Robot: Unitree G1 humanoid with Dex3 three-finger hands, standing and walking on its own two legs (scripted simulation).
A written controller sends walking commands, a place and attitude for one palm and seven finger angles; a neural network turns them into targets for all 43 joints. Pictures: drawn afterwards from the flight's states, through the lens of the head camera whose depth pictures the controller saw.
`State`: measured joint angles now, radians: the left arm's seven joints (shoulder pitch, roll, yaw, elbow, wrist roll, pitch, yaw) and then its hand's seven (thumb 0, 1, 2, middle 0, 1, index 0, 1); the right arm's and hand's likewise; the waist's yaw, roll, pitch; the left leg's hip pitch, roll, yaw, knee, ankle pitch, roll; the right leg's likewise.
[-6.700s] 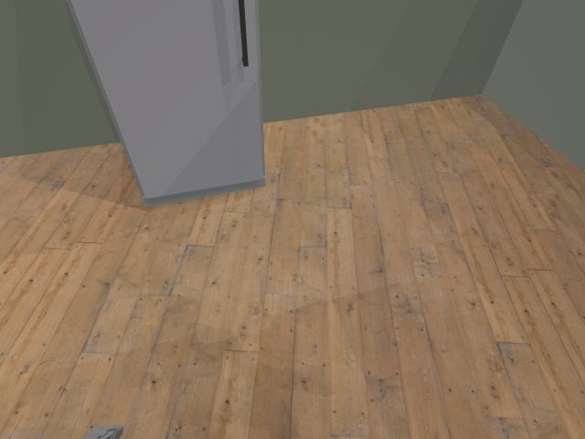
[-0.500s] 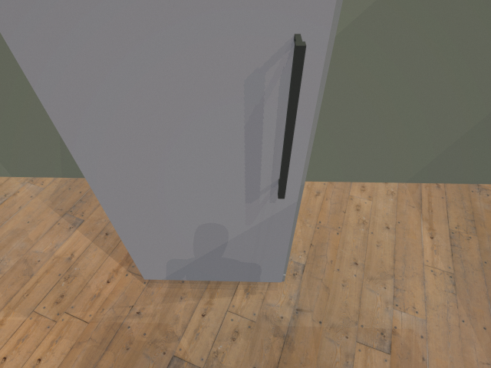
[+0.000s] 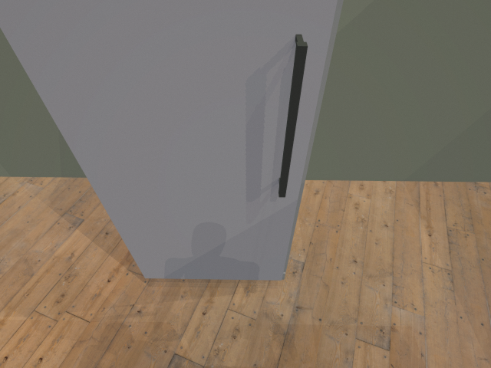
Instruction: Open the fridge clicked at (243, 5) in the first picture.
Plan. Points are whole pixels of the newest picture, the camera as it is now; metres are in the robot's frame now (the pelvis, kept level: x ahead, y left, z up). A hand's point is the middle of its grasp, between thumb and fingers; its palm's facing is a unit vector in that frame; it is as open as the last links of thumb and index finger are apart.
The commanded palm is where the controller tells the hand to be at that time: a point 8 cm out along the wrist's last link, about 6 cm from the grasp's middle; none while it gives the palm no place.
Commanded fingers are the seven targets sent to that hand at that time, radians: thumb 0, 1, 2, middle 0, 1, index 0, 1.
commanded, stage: look again from close up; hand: right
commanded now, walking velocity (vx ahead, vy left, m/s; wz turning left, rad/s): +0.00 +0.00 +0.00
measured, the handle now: (288, 130) +0.55 -0.06 +0.10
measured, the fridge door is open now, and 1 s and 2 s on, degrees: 0 0 0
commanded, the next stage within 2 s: none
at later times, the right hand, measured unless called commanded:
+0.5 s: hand out of the picture +0.01 -0.18 -0.17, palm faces -0.01 +0.97 -0.22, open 7.4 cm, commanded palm none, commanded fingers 0.00 -0.90 -0.90 0.20 0.30 0.20 0.30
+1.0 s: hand out of the picture +0.02 -0.17 -0.17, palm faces +0.01 +0.98 -0.22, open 7.4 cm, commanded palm none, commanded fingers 0.00 -0.90 -0.90 0.20 0.30 0.20 0.30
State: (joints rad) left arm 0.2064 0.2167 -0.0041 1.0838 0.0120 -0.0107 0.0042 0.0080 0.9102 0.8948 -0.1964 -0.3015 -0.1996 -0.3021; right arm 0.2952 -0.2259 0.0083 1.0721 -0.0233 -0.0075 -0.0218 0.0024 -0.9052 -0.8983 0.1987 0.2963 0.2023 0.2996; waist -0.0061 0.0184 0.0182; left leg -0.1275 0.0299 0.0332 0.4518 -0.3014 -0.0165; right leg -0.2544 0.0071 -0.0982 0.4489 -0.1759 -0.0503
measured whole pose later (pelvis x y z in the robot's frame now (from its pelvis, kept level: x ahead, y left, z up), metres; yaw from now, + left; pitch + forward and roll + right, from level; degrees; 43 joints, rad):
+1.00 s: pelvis +0.01 +0.03 +0.00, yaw +0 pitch -1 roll +0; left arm 0.20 0.21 -0.01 1.12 0.01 -0.01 0.01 0.01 0.91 0.89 -0.20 -0.30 -0.20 -0.30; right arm 0.28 -0.21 0.01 1.09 -0.02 -0.02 -0.02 0.00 -0.90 -0.90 0.20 0.30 0.20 0.30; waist -0.01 0.02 0.01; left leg -0.09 0.00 0.04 0.41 -0.29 0.02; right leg -0.22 -0.02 -0.08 0.41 -0.17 -0.01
